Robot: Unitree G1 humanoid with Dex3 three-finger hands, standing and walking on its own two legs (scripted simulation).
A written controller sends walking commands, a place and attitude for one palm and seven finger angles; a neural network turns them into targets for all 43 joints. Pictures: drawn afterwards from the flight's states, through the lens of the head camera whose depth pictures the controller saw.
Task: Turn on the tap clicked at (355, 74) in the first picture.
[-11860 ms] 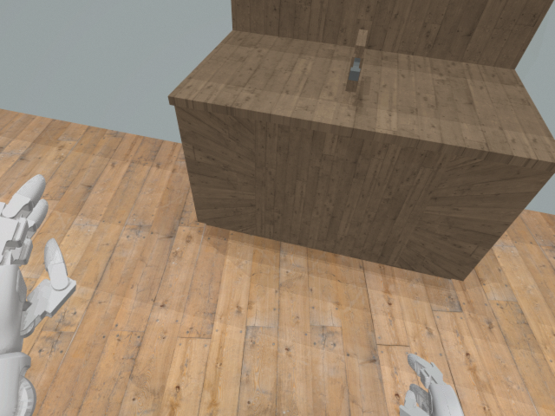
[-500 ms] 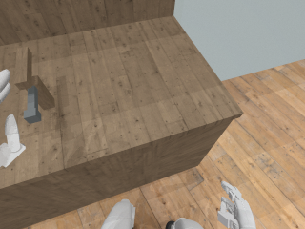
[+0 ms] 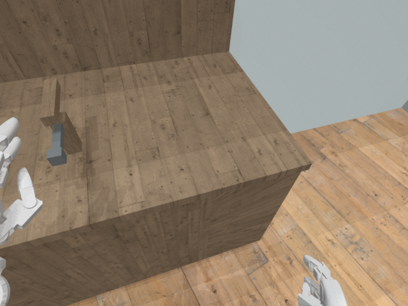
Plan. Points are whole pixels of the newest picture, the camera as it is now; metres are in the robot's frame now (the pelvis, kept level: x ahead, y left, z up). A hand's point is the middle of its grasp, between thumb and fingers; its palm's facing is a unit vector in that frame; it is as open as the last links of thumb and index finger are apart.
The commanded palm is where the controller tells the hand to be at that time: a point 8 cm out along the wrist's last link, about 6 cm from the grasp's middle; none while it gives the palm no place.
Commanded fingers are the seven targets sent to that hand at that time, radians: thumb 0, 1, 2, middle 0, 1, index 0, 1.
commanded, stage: come to a stop and stand still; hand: left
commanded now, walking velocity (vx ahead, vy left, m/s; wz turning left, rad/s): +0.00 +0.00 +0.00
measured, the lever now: (57, 156) +0.38 +0.34 +0.05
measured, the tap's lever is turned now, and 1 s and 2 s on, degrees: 0 0 0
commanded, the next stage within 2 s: look again from close up in 0.90 s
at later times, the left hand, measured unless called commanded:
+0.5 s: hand (27, 193) +0.23 +0.27 +0.16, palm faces +0.40 -0.84 -0.37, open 7.5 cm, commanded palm +0.17 +0.29 +0.18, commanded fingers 0.00 0.90 0.90 -0.20 -0.30 -0.20 -0.30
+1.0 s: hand (24, 188) +0.23 +0.27 +0.17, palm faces +0.39 -0.85 -0.34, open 7.5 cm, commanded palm +0.17 +0.30 +0.18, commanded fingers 0.00 0.90 0.90 -0.20 -0.30 -0.20 -0.30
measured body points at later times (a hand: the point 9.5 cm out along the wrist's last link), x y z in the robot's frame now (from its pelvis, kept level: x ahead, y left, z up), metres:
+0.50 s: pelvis +0.01 +0.01 +0.01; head +0.04 +0.03 +0.45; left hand +0.20 +0.31 +0.18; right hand +0.16 -0.23 -0.08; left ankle +0.01 +0.12 -0.73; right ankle +0.06 -0.10 -0.73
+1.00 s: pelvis +0.00 +0.03 +0.01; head +0.01 +0.04 +0.46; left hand +0.20 +0.31 +0.19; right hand +0.18 -0.19 -0.07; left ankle +0.01 +0.12 -0.73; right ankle +0.06 -0.10 -0.73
